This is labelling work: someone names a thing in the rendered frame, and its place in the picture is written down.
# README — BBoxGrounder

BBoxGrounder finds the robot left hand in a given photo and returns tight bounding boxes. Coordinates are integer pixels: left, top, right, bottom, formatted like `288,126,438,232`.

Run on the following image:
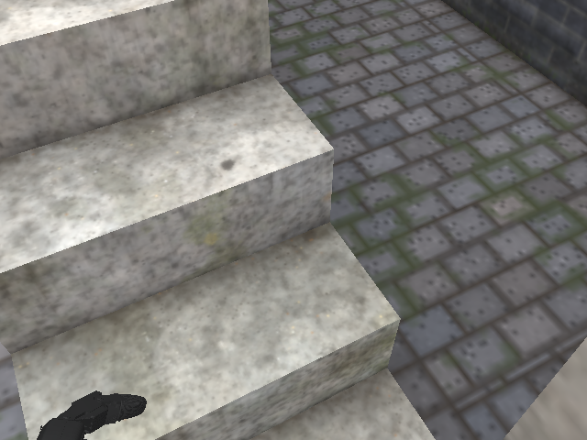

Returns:
37,390,147,440

